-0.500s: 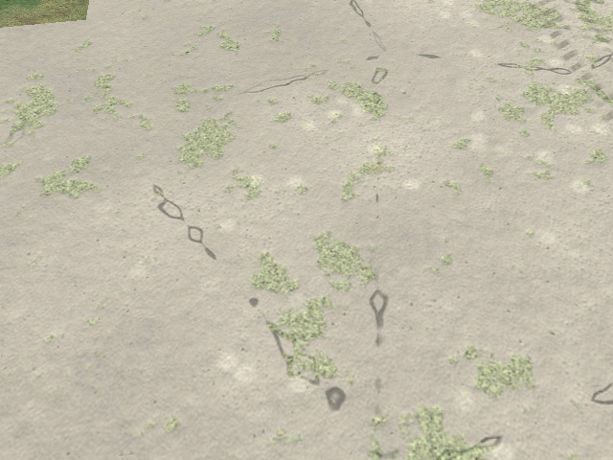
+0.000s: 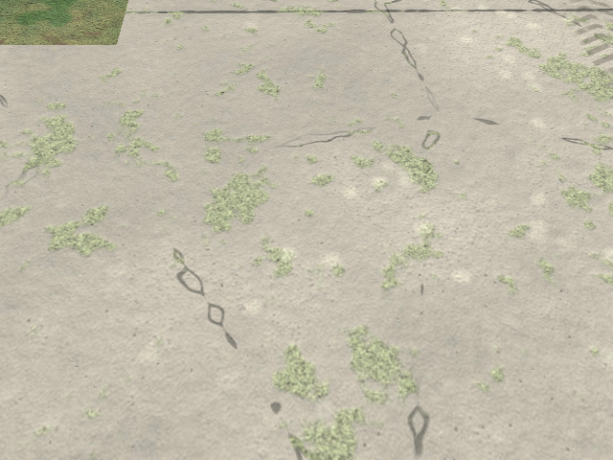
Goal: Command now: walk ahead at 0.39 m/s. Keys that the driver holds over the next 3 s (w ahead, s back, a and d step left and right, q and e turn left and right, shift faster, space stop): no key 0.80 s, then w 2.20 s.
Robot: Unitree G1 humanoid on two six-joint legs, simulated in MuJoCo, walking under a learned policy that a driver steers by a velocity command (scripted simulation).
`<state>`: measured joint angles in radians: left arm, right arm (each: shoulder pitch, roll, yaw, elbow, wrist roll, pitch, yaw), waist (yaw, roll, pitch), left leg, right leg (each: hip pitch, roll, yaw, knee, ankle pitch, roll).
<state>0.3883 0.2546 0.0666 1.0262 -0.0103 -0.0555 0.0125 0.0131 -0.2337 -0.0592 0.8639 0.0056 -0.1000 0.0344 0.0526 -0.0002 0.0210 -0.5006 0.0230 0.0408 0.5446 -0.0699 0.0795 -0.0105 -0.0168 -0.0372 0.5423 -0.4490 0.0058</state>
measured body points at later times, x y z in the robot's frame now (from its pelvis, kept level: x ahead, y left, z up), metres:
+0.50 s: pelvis +0.15 +0.01 +0.02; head +0.16 +0.00 +0.47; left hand +0.25 +0.26 -0.11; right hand +0.23 -0.24 -0.13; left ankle +0.12 +0.10 -0.72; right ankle +0.20 -0.12 -0.72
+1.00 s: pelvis +0.19 -0.02 +0.01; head +0.19 -0.02 +0.46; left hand +0.27 +0.24 -0.13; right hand +0.18 -0.27 -0.15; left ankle +0.12 +0.10 -0.72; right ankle +0.19 -0.12 -0.71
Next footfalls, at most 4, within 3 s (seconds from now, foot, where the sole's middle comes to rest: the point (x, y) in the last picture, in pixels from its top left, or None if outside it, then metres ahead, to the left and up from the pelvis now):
0.40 right None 0.25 -0.13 -0.76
1.58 left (279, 383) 0.62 0.11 -0.76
2.14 right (382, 270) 0.94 -0.13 -0.76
2.68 left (296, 178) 1.26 0.11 -0.76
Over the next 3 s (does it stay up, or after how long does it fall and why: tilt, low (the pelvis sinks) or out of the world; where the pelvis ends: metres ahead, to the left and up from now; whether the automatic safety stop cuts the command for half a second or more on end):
stays up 1.24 0.03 0.03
